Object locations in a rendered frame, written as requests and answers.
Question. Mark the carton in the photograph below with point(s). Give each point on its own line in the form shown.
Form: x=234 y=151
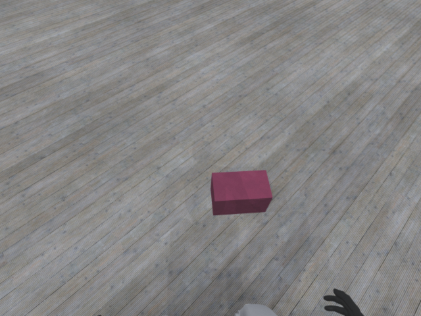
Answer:
x=240 y=192

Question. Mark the right robot hand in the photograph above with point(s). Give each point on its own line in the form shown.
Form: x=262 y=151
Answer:
x=349 y=307

